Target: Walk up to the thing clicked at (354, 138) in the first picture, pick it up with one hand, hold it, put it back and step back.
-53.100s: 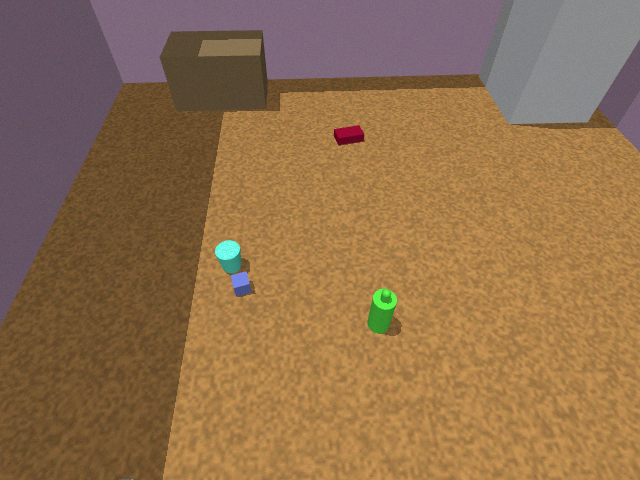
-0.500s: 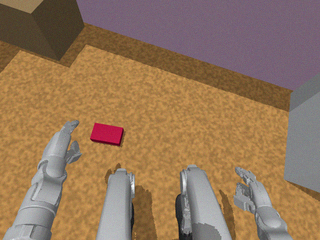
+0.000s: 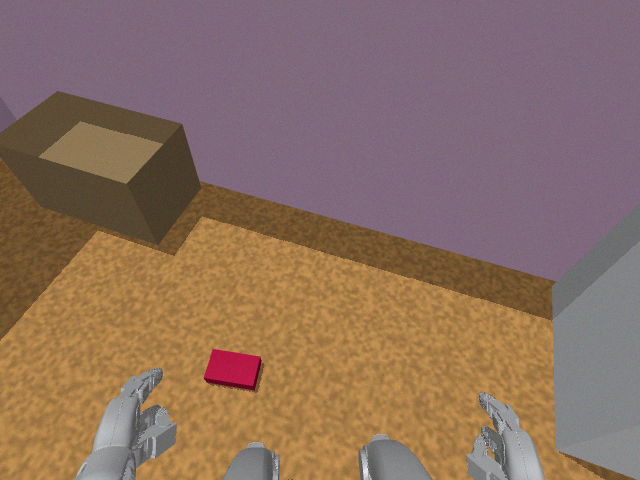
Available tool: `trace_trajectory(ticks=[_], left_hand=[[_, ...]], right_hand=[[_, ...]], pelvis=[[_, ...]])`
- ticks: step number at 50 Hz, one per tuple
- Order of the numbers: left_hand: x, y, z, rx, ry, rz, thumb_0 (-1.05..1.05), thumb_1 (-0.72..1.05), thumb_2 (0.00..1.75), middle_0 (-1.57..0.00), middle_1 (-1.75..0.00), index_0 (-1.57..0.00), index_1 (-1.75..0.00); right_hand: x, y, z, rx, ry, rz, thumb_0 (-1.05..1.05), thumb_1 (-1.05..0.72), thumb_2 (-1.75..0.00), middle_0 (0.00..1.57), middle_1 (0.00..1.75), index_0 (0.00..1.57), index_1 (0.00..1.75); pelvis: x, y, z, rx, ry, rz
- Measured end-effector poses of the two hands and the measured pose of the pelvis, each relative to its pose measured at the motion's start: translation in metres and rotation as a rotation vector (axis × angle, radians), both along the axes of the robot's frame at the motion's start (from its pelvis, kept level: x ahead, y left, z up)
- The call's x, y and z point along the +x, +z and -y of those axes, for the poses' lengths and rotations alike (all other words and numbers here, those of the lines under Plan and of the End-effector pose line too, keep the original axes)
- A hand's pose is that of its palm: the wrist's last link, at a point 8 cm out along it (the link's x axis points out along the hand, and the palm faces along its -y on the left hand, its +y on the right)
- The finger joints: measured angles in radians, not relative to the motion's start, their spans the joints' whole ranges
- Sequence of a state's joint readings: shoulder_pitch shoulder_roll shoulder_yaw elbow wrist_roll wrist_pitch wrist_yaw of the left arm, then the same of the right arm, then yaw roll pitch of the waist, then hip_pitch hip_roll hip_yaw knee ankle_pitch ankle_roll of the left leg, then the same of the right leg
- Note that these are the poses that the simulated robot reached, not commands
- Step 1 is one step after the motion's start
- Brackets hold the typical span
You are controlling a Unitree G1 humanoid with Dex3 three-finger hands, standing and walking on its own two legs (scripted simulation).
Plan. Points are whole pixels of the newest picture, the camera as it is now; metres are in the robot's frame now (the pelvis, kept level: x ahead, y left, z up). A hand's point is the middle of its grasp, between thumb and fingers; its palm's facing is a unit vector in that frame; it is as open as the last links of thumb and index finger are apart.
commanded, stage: home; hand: left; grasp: from above
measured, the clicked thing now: (233, 369) +0.47 +0.21 -0.67
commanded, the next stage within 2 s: none
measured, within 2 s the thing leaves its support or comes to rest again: neither
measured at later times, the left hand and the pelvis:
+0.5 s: hand (160, 451) +0.17 +0.18 -0.02, palm faces +0.07 -0.98 -0.20, open 7.4 cm; pelvis +0.02 +0.00 +0.03, yaw +1 degrees
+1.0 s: hand (163, 445) +0.18 +0.18 -0.02, palm faces +0.06 -0.98 -0.20, open 7.4 cm; pelvis +0.02 +0.00 +0.03, yaw +1 degrees
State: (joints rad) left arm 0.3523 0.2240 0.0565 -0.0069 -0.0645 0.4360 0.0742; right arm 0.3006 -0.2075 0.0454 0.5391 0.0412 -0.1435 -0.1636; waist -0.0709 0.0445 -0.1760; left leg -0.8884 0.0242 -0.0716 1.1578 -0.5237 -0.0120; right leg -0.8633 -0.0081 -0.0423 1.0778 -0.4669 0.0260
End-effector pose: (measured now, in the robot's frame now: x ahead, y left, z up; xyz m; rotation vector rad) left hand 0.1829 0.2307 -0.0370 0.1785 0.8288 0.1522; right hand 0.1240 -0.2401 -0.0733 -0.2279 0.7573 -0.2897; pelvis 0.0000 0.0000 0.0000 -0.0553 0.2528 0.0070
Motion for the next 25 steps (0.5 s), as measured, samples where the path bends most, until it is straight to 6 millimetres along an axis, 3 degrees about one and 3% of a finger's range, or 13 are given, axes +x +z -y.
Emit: trace_trajectory(ticks=[5, 10, 18, 25], left_hand=[[-0.013, 0.032, 0.000, -0.001, -0.001, 0.018, 0.01, 0.90, 0.90, -0.20, -0.30, -0.20, -0.29], [-0.023, 0.048, -0.001, -0.003, 0.001, 0.025, 0.01, 0.90, 0.90, -0.20, -0.30, -0.20, -0.29], [-0.030, 0.044, -0.001, -0.017, 0.007, 0.004, 0.01, 0.91, 0.90, -0.20, -0.30, -0.20, -0.29], [-0.027, 0.042, 0.002, -0.021, 0.000, 0.008, 0.01, 0.91, 0.90, -0.20, -0.30, -0.20, -0.29]], right_hand=[[0.012, 0.025, 0.001, -0.015, -0.002, 0.072, 0.01, -0.90, -0.89, 0.20, 0.30, 0.21, 0.30], [0.031, 0.041, -0.001, -0.018, 0.018, 0.150, 0.01, -0.90, -0.89, 0.20, 0.30, 0.21, 0.30], [0.054, 0.053, -0.006, -0.024, 0.077, 0.218, 0.01, -0.90, -0.89, 0.20, 0.30, 0.21, 0.30], [0.054, 0.051, -0.005, -0.029, 0.092, 0.204, 0.01, -0.90, -0.89, 0.20, 0.30, 0.21, 0.30]], pelvis=[[0.010, 0.018, -0.001, 0.002, 0.002, 0.042], [0.015, 0.026, -0.002, 0.004, 0.007, 0.069], [0.016, 0.028, 0.000, 0.009, 0.014, 0.086], [0.016, 0.028, 0.003, 0.010, 0.015, 0.088]])
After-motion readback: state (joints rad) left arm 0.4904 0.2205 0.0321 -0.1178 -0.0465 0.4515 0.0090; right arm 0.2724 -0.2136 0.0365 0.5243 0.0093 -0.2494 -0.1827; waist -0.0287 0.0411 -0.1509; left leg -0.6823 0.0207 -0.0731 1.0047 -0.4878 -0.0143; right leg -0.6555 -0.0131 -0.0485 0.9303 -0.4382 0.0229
